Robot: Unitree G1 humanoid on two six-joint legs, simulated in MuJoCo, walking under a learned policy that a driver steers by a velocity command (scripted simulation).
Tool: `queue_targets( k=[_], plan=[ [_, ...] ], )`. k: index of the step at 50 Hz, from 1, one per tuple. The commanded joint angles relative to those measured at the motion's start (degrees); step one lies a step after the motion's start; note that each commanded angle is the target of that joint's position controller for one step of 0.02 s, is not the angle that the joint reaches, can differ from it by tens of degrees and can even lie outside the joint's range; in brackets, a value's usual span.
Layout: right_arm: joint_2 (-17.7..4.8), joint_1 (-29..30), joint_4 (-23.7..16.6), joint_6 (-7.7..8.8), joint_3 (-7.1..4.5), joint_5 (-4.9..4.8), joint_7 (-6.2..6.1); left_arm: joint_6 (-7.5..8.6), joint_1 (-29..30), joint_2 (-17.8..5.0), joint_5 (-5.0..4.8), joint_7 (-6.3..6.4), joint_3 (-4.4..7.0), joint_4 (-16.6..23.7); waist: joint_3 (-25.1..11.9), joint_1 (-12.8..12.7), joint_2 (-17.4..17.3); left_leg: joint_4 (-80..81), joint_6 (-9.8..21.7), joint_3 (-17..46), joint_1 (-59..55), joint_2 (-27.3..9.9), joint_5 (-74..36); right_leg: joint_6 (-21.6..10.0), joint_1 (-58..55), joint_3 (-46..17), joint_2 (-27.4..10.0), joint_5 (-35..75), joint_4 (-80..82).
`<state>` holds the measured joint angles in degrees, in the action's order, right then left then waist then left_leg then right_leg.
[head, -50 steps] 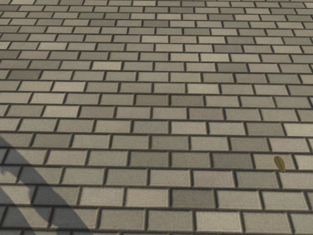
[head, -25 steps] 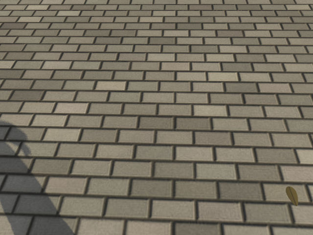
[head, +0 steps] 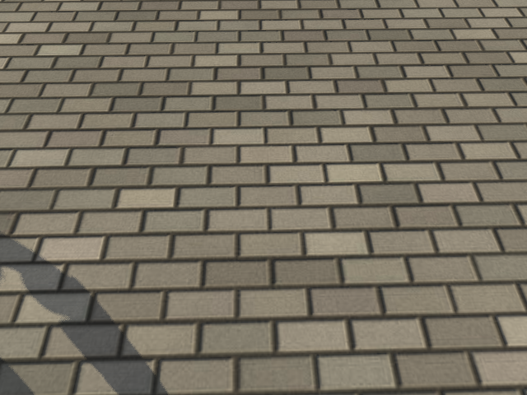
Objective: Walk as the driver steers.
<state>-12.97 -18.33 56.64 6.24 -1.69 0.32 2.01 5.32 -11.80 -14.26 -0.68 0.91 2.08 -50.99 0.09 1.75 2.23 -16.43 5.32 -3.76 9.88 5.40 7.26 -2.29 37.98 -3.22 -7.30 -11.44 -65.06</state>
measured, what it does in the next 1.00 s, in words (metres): walks ahead, turning left: right foot, then left foot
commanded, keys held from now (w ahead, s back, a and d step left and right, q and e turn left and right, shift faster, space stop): w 0.24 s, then w+q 0.76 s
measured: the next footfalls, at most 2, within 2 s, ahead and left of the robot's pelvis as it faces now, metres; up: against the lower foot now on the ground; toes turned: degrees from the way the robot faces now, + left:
right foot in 0.30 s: +0.34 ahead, -0.17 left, +0.00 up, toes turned -1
left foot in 0.86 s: +0.59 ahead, +0.11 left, +0.00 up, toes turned +21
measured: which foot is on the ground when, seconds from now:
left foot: down 0.00-0.30, up 0.32-0.84, down 0.86-1.00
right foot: up 0.00-0.28, down 0.30-0.88, up 0.90-1.00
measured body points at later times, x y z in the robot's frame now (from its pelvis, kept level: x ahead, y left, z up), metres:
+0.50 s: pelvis +0.28 -0.08 +0.00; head +0.29 -0.09 +0.45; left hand +0.32 +0.19 -0.12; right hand +0.37 -0.34 -0.14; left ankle +0.27 +0.08 -0.65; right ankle +0.30 -0.17 -0.74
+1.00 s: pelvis +0.53 +0.02 -0.01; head +0.56 +0.04 +0.43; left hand +0.53 +0.32 -0.13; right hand +0.74 -0.18 -0.13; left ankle +0.55 +0.10 -0.74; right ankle +0.49 -0.16 -0.64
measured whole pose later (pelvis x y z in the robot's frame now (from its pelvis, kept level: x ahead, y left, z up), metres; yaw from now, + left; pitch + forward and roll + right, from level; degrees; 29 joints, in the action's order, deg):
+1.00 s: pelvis +0.53 +0.02 -0.01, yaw +23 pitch +1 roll +0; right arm -15.2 -12.0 45.1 3.4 -4.9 -0.9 2.2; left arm 7.3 -11.1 -15.4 -1.0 0.5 3.4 -48.8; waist 3.0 0.1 0.5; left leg -29.5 6.4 -1.4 20.7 5.7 10.3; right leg -0.7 24.3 -2.0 -4.2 -21.7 -71.5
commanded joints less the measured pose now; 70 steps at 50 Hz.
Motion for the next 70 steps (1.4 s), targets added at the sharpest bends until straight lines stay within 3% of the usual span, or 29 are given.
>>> queue_targets(
  k=[1, 10, 12, 14, 15, 16, 17, 18, 19, 21, 24, 31, 37, 40, 42, 43, 44, 45, 46, 47, 48, 50, 54, 59, 63, 66, 68, 69, 70],
  plan=[
    [-7.6, 2.4, -3.2, 1.02, -1.20, -0.09, -1.12, -0.20, -1.9, -2.6, 0.71, 0.38, 0.75, 2.4, 3.1, -2.7, -4.2, 11.7, 9.8, 11.8, 6.1, -16.0, -4.2, 1.5, 1.1, -0.1, -2.4, 9.3, 8.2],
    [-9.7, -6.5, -0.2, -0.96, -1.81, -1.52, -2.11, 0.99, 14.4, -2.5, -0.59, -2.10, 0.16, 7.7, 4.7, 2.8, -5.2, 6.4, 6.4, 10.3, -8.4, -18.8, -3.6, 0.8, -0.5, 2.4, 1.9, 12.3, 33.3],
    [-10.4, -5.9, -0.2, -1.58, -2.15, -1.55, -2.25, 1.51, 12.9, -3.8, -0.60, -2.67, 0.57, 8.0, 3.8, 1.2, -6.0, 3.2, 5.5, 11.1, -10.9, -20.1, -6.9, -0.8, -4.0, 3.0, 2.9, 7.7, 35.7],
    [-9.7, -4.2, -0.7, -2.18, -1.75, -1.26, -2.19, 2.02, 1.6, -7.2, -0.40, -2.43, 2.59, 5.1, -2.3, -5.2, -5.8, -10.0, 3.5, 9.3, -8.3, -16.5, -21.8, -3.0, -20.8, 5.0, 6.1, 5.7, 38.5],
    [-7.2, -3.3, -2.3, -2.05, -0.63, -0.38, -2.06, 2.22, -10.6, -11.9, 0.22, -1.88, 4.16, 2.5, -11.3, -9.8, -1.8, -26.9, 1.3, 6.2, 1.7, -12.7, -16.4, -6.6, -38.8, -3.0, -1.6, 6.7, 36.9],
    [0.0, -9.5, -3.1, -0.86, 1.36, -0.71, -1.80, 1.63, -16.7, -17.5, 1.09, -1.79, 5.54, 1.1, -19.1, -8.1, 12.9, -48.9, -2.9, 2.0, 25.5, -2.6, 10.3, -14.5, -60.1, -27.6, -15.9, -1.3, 41.7],
    [-4.3, -9.0, -2.0, 0.41, 0.44, -2.08, -1.67, 1.70, -17.2, -12.0, 1.13, -1.82, 4.11, 1.2, -21.5, -9.1, 11.7, -58.5, -2.3, 11.8, 31.7, -3.1, 23.8, -15.2, -59.8, -37.7, -17.7, -5.3, 47.1],
    [-8.8, -4.6, -3.4, 0.84, -0.94, -3.42, -1.67, 1.89, -11.9, -8.7, 0.85, -1.74, 3.00, 2.1, -13.1, -7.9, 8.0, -60.9, -1.4, 12.6, 35.4, -6.1, 19.9, -12.1, -52.5, -28.4, -16.2, -3.7, 47.5],
    [-8.9, -1.3, -4.2, 0.65, -1.17, -3.29, -2.03, 1.93, -6.6, -6.6, 0.69, -1.80, 2.23, 3.2, -8.8, -6.0, 4.1, -59.1, -1.3, 11.1, 33.6, -9.3, 14.5, -10.2, -44.5, -19.9, -13.8, 0.4, 49.0],
    [-7.2, -0.3, -4.3, -0.86, -1.93, -2.31, -2.56, 2.27, -1.1, -3.4, 1.00, -2.18, 1.36, 3.1, -2.9, -2.6, 2.8, -52.8, -1.7, 10.9, 28.6, -12.4, 8.1, -7.6, -33.6, -9.1, -9.1, 5.3, 53.7],
    [-3.9, -1.9, -4.3, -2.93, -1.99, -2.41, -2.32, 2.65, -1.9, -4.0, 1.55, -2.00, 1.80, 1.2, -0.4, -0.8, 2.4, -51.1, -2.1, 10.4, 26.9, -12.5, 3.8, -7.6, -29.3, -0.4, -7.2, 14.2, 56.3],
    [-3.1, 9.3, -9.4, -3.18, -2.33, -1.50, -1.17, 1.82, -4.3, -6.7, 1.66, 0.12, 2.59, -0.5, 3.3, -2.7, 0.7, -32.6, -3.0, 8.5, 32.3, -11.7, -11.2, -6.5, -32.6, 9.7, -6.8, 17.3, 58.3],
    [-2.0, 19.5, -15.1, -3.09, -1.67, -1.59, 1.08, -0.14, -9.6, -8.4, 0.53, 0.72, 3.34, -2.4, 6.4, -5.9, -0.2, -23.2, -1.0, 2.6, 35.7, -11.0, -7.1, -5.9, -43.7, 13.8, -10.1, 22.5, 54.5],
    [-3.7, 18.1, -16.8, -3.31, -2.55, -1.80, 1.84, -1.09, -7.4, -10.5, -0.01, 0.98, 3.97, -1.5, 3.5, -3.1, 2.3, -21.7, 1.6, -2.5, 26.9, -6.9, 0.7, -4.3, -45.0, 16.5, -10.2, 44.5, 46.5],
    [-7.5, 8.1, -15.2, -3.54, -4.65, -2.10, 1.70, -1.84, -5.3, -12.3, -0.32, 1.29, 4.39, -0.7, -2.9, 3.2, 4.0, -20.1, 4.5, -4.8, 12.1, -2.2, 3.9, -2.9, -42.8, 17.6, -9.1, 57.9, 31.2],
    [-11.4, -1.3, -12.8, -3.66, -6.77, -2.04, 0.83, -1.81, -4.4, -12.2, -0.52, 1.29, 4.21, 0.0, -7.7, 8.1, 2.0, -15.0, 6.8, -2.3, -3.3, -1.1, 0.1, -0.7, -35.0, 18.2, -6.4, 50.3, 17.2],
    [-17.0, -6.0, -11.4, -4.08, -8.00, -1.96, -0.55, -0.97, -6.0, -6.7, 1.76, 0.87, 2.63, 1.8, -11.4, 6.3, -10.8, -15.0, 10.5, 17.2, -19.1, -13.7, -4.1, 1.6, -16.8, 17.2, -1.1, 6.1, -2.1],
    [-19.2, -4.5, -13.6, -3.08, -7.76, -1.19, -0.17, 1.59, -9.3, -2.4, 0.59, -0.17, 1.00, 4.9, -20.9, 1.5, -17.2, -4.0, 22.7, 51.5, -33.5, -25.4, 7.5, 3.4, 2.3, 4.4, 10.2, -23.8, -18.1],
    [-14.2, -5.6, -13.3, -2.60, -6.43, -0.82, 0.15, 3.70, -0.9, -7.6, -1.63, -0.91, 2.19, 6.3, -18.0, 5.5, -8.4, 0.4, 18.6, 48.3, -31.9, -24.1, 7.3, 1.7, 8.7, -2.9, 7.0, -19.8, -19.5],
    [-11.5, -2.7, -13.4, -2.08, -5.75, -1.07, 0.08, 4.41, 1.9, -7.8, -2.40, -1.08, 2.23, 7.5, -10.7, 4.0, -6.8, 0.1, 16.0, 38.9, -24.7, -22.1, 3.4, 0.3, 10.5, -2.0, 4.6, -14.2, -15.5],
    [-9.7, 2.3, -14.5, -1.78, -5.11, -1.48, 0.15, 4.31, 1.5, -7.4, -1.20, -0.52, 2.30, 6.5, -6.5, 0.7, -0.9, 0.2, 13.7, 31.7, -15.1, -19.3, -2.3, 0.5, 6.7, -1.9, 1.9, -9.9, -10.5],
    [-7.1, 6.7, -16.1, -1.71, -4.14, -0.97, -0.25, 2.69, -0.5, -8.2, 0.46, -0.24, 3.25, 6.3, -4.1, -2.9, -2.1, 2.2, 12.0, 24.8, -3.8, -15.7, -9.2, 1.7, -1.2, -1.9, -0.7, -6.3, -3.9],
    [-10.2, 3.6, -15.9, -1.42, -4.85, -1.22, -1.74, 0.82, 3.5, -5.8, 1.74, 0.15, 2.95, 8.9, -1.9, -2.8, -3.3, 4.0, 11.9, 19.6, 2.7, -13.0, -16.7, 5.1, -1.6, 0.3, 0.6, 0.6, 7.4],
    [-10.4, -0.9, -15.3, -2.31, -4.85, -1.69, -2.77, 1.29, 14.1, -4.0, 0.99, -0.57, 1.98, 12.4, -0.3, 1.5, -7.0, 2.4, 7.9, 18.1, 3.2, -9.8, -8.6, 5.3, -4.2, 0.9, 5.0, 15.4, 28.7],
    [-9.6, -4.2, -13.7, -2.49, -4.44, -1.70, -2.92, 2.37, 17.3, -5.1, 0.53, -2.07, 1.91, 13.9, 0.0, 3.4, -7.9, -0.9, 7.3, 21.4, -2.4, -13.2, -6.0, 3.6, -5.6, 0.6, 5.8, 17.0, 35.0],
    [-10.4, -3.9, -13.3, -2.84, -4.63, -1.12, -3.20, 3.02, 15.1, -6.9, 0.43, -2.72, 2.34, 13.9, 0.3, 1.9, -10.0, -4.4, 6.3, 23.6, -8.4, -16.3, -11.9, 0.6, -6.7, 1.5, 6.0, 10.0, 37.0],
    [-9.8, -2.1, -13.8, -3.03, -4.27, -0.86, -3.07, 3.21, 6.1, -9.2, 0.84, -2.44, 3.53, 11.5, -4.3, -2.7, -9.5, -14.4, 4.2, 19.9, -9.4, -13.0, -29.1, -2.9, -18.7, 3.9, 7.9, 9.6, 39.7],
    [-8.4, -1.2, -14.9, -2.94, -3.43, -0.18, -2.96, 3.21, -3.0, -11.5, 1.45, -2.36, 4.10, 9.9, -12.2, -6.4, -6.2, -27.9, 2.5, 16.6, -3.2, -10.2, -25.4, -7.0, -33.4, -3.3, 1.7, 13.2, 37.2],
    [-5.6, -8.9, -14.8, -2.12, -2.60, -0.99, -2.83, 2.65, -10.8, -16.0, 1.88, -2.51, 5.52, 8.4, -20.4, -5.6, 8.7, -49.7, -2.7, 10.7, 17.3, -1.8, -5.4, -17.0, -54.9, -26.2, -9.5, 6.7, 39.0]
  ],
)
